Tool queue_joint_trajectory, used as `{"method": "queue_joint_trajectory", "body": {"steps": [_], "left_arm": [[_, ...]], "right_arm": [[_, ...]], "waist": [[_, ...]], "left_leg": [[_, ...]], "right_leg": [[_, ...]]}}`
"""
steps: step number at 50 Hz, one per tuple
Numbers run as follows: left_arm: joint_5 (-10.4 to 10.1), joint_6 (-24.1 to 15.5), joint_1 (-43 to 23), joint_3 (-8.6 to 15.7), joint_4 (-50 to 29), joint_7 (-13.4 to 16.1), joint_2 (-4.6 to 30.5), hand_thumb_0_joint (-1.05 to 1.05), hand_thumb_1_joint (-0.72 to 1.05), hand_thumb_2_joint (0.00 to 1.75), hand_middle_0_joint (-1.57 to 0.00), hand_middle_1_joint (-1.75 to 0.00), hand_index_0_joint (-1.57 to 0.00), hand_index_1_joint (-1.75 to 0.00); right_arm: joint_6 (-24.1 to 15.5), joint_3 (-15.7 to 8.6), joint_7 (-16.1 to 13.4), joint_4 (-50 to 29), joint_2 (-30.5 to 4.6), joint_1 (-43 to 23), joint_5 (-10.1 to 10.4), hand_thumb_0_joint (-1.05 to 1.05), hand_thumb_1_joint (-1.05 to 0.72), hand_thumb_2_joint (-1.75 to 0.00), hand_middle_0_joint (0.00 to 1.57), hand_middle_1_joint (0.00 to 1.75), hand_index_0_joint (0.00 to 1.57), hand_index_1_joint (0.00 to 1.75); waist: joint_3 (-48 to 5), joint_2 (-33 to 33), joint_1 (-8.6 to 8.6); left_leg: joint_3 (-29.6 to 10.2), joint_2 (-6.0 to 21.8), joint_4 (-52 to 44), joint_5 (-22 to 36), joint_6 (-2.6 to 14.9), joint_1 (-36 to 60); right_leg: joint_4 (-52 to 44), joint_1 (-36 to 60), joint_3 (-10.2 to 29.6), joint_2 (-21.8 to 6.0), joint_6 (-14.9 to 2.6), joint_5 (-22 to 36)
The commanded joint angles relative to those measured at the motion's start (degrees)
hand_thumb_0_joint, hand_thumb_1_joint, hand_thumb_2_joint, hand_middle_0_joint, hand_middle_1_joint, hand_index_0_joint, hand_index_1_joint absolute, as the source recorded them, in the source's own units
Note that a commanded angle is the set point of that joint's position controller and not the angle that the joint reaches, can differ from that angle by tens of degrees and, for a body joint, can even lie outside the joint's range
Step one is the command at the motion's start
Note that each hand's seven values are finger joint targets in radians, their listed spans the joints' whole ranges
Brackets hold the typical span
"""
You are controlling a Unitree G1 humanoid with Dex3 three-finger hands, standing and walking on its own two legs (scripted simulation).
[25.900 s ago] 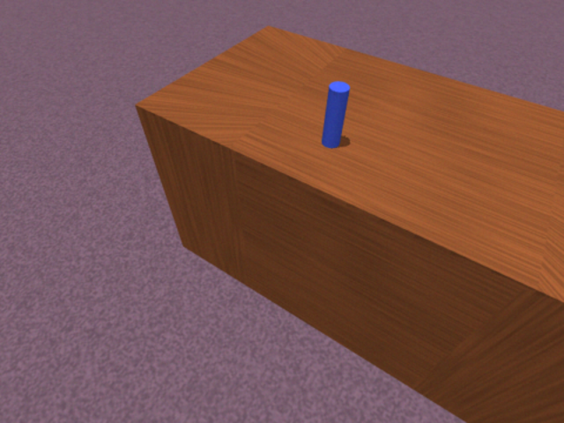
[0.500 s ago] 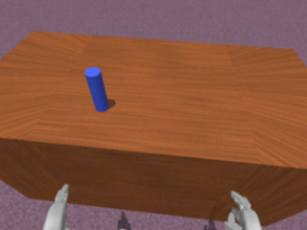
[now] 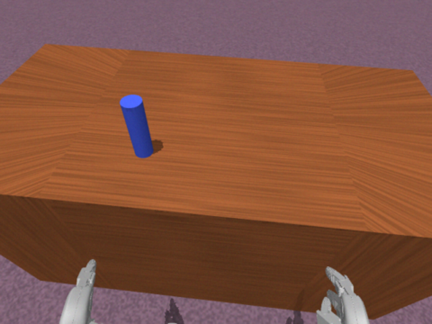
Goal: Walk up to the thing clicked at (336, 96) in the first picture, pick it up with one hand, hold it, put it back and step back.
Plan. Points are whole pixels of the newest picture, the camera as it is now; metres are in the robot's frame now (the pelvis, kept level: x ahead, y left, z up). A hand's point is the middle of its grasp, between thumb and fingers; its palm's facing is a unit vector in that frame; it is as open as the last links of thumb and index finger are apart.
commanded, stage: home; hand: left
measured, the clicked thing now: (138, 128) +0.52 +0.19 +0.05
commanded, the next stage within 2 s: stand in 0.62 s
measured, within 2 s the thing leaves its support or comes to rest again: neither
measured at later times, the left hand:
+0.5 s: hand (110, 318) +0.16 +0.19 -0.08, palm faces -0.01 -0.94 -0.33, open 17.6 cm
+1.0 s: hand out of the picture +0.06 +0.26 -0.11, palm faces -0.05 -0.94 -0.34, open 13.7 cm
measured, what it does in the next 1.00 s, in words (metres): stands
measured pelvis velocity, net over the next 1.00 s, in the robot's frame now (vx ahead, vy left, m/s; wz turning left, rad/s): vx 0.00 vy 0.02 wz -0.02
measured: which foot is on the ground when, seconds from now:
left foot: down 0.00-1.00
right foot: down 0.00-1.00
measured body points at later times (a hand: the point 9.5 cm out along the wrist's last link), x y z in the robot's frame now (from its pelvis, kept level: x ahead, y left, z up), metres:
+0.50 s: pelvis +0.00 +0.00 +0.00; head +0.02 +0.00 +0.45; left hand +0.16 +0.24 -0.06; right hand +0.15 -0.25 -0.09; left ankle +0.01 +0.13 -0.69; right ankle +0.01 -0.13 -0.69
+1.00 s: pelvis +0.00 +0.02 +0.05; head +0.00 +0.02 +0.50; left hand +0.06 +0.31 -0.09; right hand +0.06 -0.27 -0.08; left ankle +0.01 +0.13 -0.69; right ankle +0.01 -0.13 -0.69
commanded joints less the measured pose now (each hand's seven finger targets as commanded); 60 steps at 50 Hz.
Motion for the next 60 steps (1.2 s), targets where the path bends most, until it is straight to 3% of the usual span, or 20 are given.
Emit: {"method": "queue_joint_trajectory", "body": {"steps": [1,3,7,11,13,20,21,22,24,28,30,31,33,36,39,42,47,52,54,60], "left_arm": [[0.2,-3.25,-1.78,3.26,-11.6,0.94,5.54,0.0,-0.58,0.04,-0.05,-0.04,-0.05,-0.04],[0.31,-2.99,-0.74,2.96,-10.36,0.91,5.29,0.0,-0.58,0.03,-0.05,-0.04,-0.05,-0.04],[0.27,-2.71,-2.07,2.66,-10.61,0.94,5.22,0.0,-0.57,0.04,-0.05,-0.04,-0.05,-0.04],[0.26,-2.58,-2.11,3.01,-10.69,1.0,5.38,0.0,-0.58,0.03,-0.05,-0.04,-0.05,-0.04],[0.17,-2.46,-1.59,3.01,-10.93,1.03,5.4,0.0,-0.57,0.04,-0.05,-0.04,-0.05,-0.04],[0.24,-2.09,-1.2,2.87,-11.16,0.78,5.14,0.0,-0.58,0.04,-0.05,-0.04,-0.05,-0.04],[5.03,-8.32,-10.15,5.67,8.95,-1.79,15.3,0.0,-0.57,0.04,-0.05,-0.04,-0.05,-0.04],[5.86,-10.88,-8.23,6.15,13.59,-3.09,15.49,0.0,-0.57,0.04,-0.05,-0.04,-0.05,-0.04],[4.83,-13.73,-8.43,4.97,18.35,-4.54,16.31,0.0,-0.57,0.04,-0.05,-0.05,-0.05,-0.05],[3.08,-15.18,-13.47,4.26,26.37,-5.9,17.25,0.0,-0.56,0.05,-0.05,-0.05,-0.05,-0.05],[2.99,-15.54,-14.52,4.19,30.82,-5.9,17.77,0.0,-0.56,0.05,-0.05,-0.05,-0.05,-0.05],[2.87,-15.54,-15.48,4.23,32.53,-5.85,17.93,0.0,-0.56,0.04,-0.05,-0.05,-0.05,-0.05],[2.53,-15.68,-14.93,3.93,36.14,-5.69,17.4,0.0,-0.57,0.04,-0.05,-0.05,-0.05,-0.05],[2.07,-15.6,-14.59,3.61,41.31,-5.6,17.41,0.0,-0.57,0.04,-0.05,-0.05,-0.05,-0.05],[1.76,-15.35,-15.43,3.29,45.53,-5.67,17.79,0.0,-0.33,0.28,-0.2,-0.29,-0.2,-0.29],[1.49,-14.96,-15.96,2.82,49.26,-5.72,17.92,0.0,-0.09,0.52,-0.2,-0.3,-0.2,-0.3],[1.37,-15.13,-16.75,2.43,54.07,-5.59,18.98,0.0,0.31,0.9,-0.2,-0.3,-0.2,-0.3],[1.18,-15.17,-18.17,2.0,57.07,-5.54,19.01,0.0,0.71,0.9,-0.2,-0.3,-0.2,-0.3],[1.3,-14.91,-18.35,1.87,57.94,-5.63,18.68,0.0,0.87,0.9,-0.2,-0.3,-0.2,-0.3],[1.42,-15.18,-19.81,1.96,59.94,-5.77,19.37,0.0,0.9,0.9,-0.2,-0.3,-0.2,-0.3]], "right_arm": [[-3.29,-2.83,-0.76,-8.92,-6.38,-3.86,-0.19,0.0,-0.9,-0.9,0.2,0.3,0.2,0.3],[-3.23,-3.07,-0.89,-8.72,-6.68,-3.4,-0.19,0.0,-0.9,-0.9,0.2,0.3,0.2,0.3],[-3.22,-2.94,-1.01,-8.38,-6.55,-3.59,-0.22,0.0,-0.9,-0.9,0.2,0.3,0.2,0.3],[-3.23,-2.93,-1.08,-8.35,-6.68,-3.67,-0.2,0.0,-0.9,-0.9,0.2,0.3,0.2,0.3],[-3.31,-2.88,-0.85,-8.42,-6.82,-3.98,-0.19,0.0,-0.9,-0.9,0.2,0.3,0.2,0.3],[-3.16,-2.82,-1.07,-8.86,-6.44,-3.57,-0.16,0.0,-0.9,-0.9,0.2,0.3,0.2,0.3],[1.05,-5.49,2.35,4.12,-15.6,-5.89,-6.97,0.0,-0.9,-0.9,0.2,0.3,0.2,0.3],[2.67,-6.03,4.09,5.75,-15.66,-3.8,-7.31,0.0,-0.9,-0.9,0.2,0.3,0.2,0.3],[4.0,-6.24,5.98,5.89,-15.41,-5.26,-5.45,0.0,-0.9,-0.9,0.2,0.3,0.2,0.3],[4.5,-6.18,8.43,9.47,-14.77,-5.57,-3.21,0.0,-0.9,-0.9,0.2,0.3,0.2,0.3],[4.9,-6.24,8.88,11.88,-15.09,-5.59,-3.24,0.0,-0.9,-0.9,0.2,0.3,0.2,0.3],[5.12,-6.16,8.9,13.02,-15.26,-5.8,-3.43,0.0,-0.9,-0.9,0.2,0.3,0.2,0.3],[5.33,-6.3,8.9,14.73,-15.68,-6.47,-3.5,0.0,-0.9,-0.9,0.2,0.3,0.2,0.3],[5.59,-6.19,8.75,17.22,-16.46,-7.16,-3.17,0.0,-0.9,-0.9,0.2,0.3,0.2,0.3],[5.81,-5.74,8.5,20.32,-17.27,-7.13,-3.0,0.0,-0.9,-0.9,0.2,0.3,0.2,0.3],[6.06,-5.31,8.29,22.81,-17.85,-7.87,-2.72,0.0,-0.9,-0.9,0.2,0.3,0.2,0.3],[6.19,-4.94,8.13,26.81,-18.18,-7.71,-2.2,0.0,-0.9,-0.9,0.2,0.3,0.2,0.3],[6.26,-4.77,8.2,29.37,-18.19,-8.11,-1.96,0.0,-0.9,-0.9,0.2,0.3,0.2,0.3],[6.3,-4.76,8.27,30.0,-18.53,-9.15,-1.91,0.0,-0.9,-0.9,0.2,0.3,0.2,0.3],[6.53,-4.82,8.52,31.93,-18.11,-9.59,-1.74,0.0,-0.9,-0.9,0.2,0.3,0.2,0.3]], "waist": [[-5.67,-0.24,0.08],[-6.77,-0.64,-0.27],[-5.3,-0.77,-0.79],[-5.01,0.1,-0.28],[-3.71,0.51,-0.04],[-5.26,-0.39,-0.33],[3.66,-5.02,1.6],[-0.05,-5.68,1.63],[-0.25,-6.4,1.29],[1.19,-4.76,1.05],[1.05,-4.09,0.8],[2.41,-3.54,0.84],[1.21,-1.27,1.66],[1.46,0.15,2.02],[3.7,0.33,1.9],[5.78,1.68,1.77],[6.33,-1.73,1.3],[6.53,-1.82,0.93],[7.71,-0.56,1.15],[7.8,-2.4,0.65]], "left_leg": [[1.67,-1.25,-9.7,8.7,1.14,3.99],[1.76,-1.18,-9.05,11.85,1.06,4.95],[1.95,-1.27,-9.0,10.66,1.19,4.4],[1.78,-1.11,-9.35,11.31,1.01,4.53],[0.98,-0.85,-10.4,8.72,0.88,3.69],[2.05,-1.24,-9.13,10.1,1.17,4.17],[-2.51,1.67,-11.6,16.1,3.72,7.88],[-1.84,1.71,-10.43,15.27,5.46,9.04],[-1.89,0.14,-9.62,11.51,5.85,8.36],[-1.1,-0.63,-13.02,8.94,5.16,12.82],[-1.65,-0.03,-14.61,11.79,5.31,14.35],[-2.3,0.34,-16.51,11.44,5.39,14.78],[-3.93,1.56,-18.44,15.13,5.45,15.77],[-5.53,2.98,-22.11,16.54,5.58,16.94],[-5.24,3.16,-26.16,16.4,4.69,18.23],[-5.92,3.77,-31.07,14.24,4.16,19.58],[-4.15,3.34,-32.29,18.76,3.09,23.88],[-3.67,3.74,-35.48,19.07,2.79,25.94],[-4.39,4.11,-37.97,14.82,2.77,25.28],[-3.51,3.84,-39.38,14.05,2.44,25.83]], "right_leg": [[-8.19,3.36,-2.18,1.32,-1.2,7.76],[-7.54,3.61,-2.27,1.49,-1.2,10.58],[-8.25,2.68,-2.01,1.33,-1.01,9.8],[-7.76,2.9,-2.18,1.42,-1.21,9.92],[-7.6,2.16,-2.49,1.59,-1.27,7.64],[-8.25,2.9,-1.93,1.32,-1.16,9.09],[-8.39,7.85,4.76,-3.0,-6.08,10.94],[-8.52,9.37,5.7,-3.91,-7.13,11.22],[-11.82,11.19,9.91,-5.32,-8.27,10.67],[-15.74,9.5,9.83,-5.56,-6.7,7.2],[-15.55,11.35,8.53,-5.18,-5.77,11.15],[-15.62,10.66,8.19,-4.88,-5.53,10.1],[-14.64,14.11,6.23,-4.09,-4.82,14.23],[-16.14,17.56,5.62,-3.87,-4.23,15.63],[-19.3,19.17,5.88,-4.0,-4.07,15.85],[-22.86,20.73,5.76,-3.91,-3.43,14.81],[-27.72,23.0,6.49,-5.39,-3.03,17.87],[-30.51,24.67,6.45,-5.8,-2.35,17.65],[-31.23,24.28,5.86,-5.41,-2.06,14.89],[-33.41,25.0,6.59,-6.09,-1.79,14.84]]}}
